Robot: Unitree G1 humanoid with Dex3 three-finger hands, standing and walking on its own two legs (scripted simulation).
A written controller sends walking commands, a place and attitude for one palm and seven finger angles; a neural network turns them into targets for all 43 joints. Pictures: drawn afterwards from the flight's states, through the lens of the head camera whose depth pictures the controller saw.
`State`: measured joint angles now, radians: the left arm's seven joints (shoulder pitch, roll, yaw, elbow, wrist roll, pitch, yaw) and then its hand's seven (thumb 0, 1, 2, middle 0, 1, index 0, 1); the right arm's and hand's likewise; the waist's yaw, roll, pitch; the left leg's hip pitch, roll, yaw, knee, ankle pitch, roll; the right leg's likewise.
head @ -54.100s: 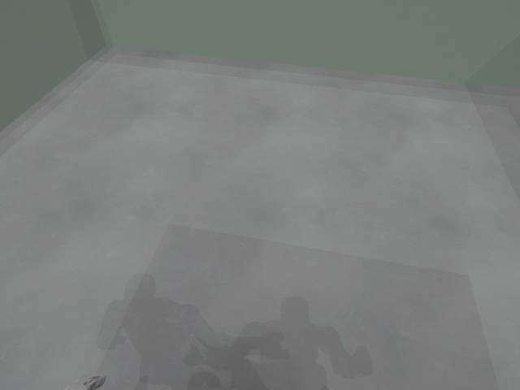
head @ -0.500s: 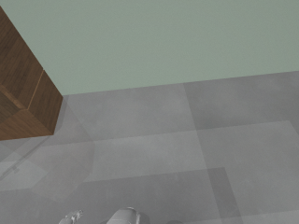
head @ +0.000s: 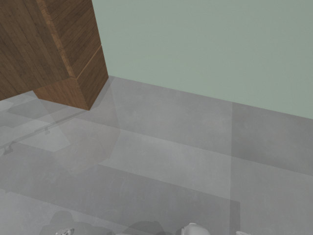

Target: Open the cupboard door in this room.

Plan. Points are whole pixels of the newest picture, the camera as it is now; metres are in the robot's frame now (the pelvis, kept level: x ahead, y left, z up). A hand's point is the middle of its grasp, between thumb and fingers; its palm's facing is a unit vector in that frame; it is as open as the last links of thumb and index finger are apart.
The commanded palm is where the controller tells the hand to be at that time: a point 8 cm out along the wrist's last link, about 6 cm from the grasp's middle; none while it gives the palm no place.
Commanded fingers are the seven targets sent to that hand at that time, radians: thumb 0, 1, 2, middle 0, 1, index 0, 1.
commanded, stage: turn to face it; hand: left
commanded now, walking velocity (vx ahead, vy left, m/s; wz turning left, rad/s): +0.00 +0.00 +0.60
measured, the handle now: out of the picture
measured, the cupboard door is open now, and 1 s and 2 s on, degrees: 45 45 45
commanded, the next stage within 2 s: take the last steps up to it in 0.88 s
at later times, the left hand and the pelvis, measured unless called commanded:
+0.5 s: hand out of the picture +0.00 +0.18 -0.18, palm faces +0.34 -0.92 -0.20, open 7.3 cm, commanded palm none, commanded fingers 0.00 0.90 0.90 -0.20 -0.30 -0.20 -0.30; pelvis +0.01 -0.02 -0.01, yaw +19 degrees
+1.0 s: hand out of the picture -0.01 +0.14 -0.16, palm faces +0.49 -0.84 -0.25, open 7.3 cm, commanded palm none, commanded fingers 0.00 0.90 0.90 -0.20 -0.30 -0.20 -0.30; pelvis +0.03 -0.05 +0.00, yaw +29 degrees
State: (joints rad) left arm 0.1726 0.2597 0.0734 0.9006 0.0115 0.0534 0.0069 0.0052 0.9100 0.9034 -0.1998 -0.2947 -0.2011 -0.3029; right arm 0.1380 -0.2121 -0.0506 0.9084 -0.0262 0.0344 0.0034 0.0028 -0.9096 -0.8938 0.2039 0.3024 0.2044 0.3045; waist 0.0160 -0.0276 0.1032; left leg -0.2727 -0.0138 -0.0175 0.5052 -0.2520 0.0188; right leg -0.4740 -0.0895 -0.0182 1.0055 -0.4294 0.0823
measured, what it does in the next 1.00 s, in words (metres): steps on the spot, turning left: right foot, then left foot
